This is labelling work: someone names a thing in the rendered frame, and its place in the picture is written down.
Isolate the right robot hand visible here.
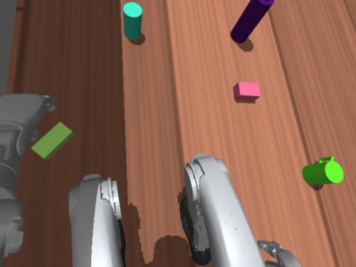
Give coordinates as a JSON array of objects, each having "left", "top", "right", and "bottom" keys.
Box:
[{"left": 258, "top": 240, "right": 303, "bottom": 267}]

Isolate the right robot foot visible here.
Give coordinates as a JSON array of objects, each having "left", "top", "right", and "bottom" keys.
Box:
[{"left": 180, "top": 197, "right": 211, "bottom": 265}]

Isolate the left robot hand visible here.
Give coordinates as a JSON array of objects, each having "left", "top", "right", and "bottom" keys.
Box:
[{"left": 0, "top": 93, "right": 57, "bottom": 141}]

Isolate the left robot arm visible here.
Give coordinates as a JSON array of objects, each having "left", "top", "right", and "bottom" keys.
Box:
[{"left": 0, "top": 120, "right": 33, "bottom": 267}]

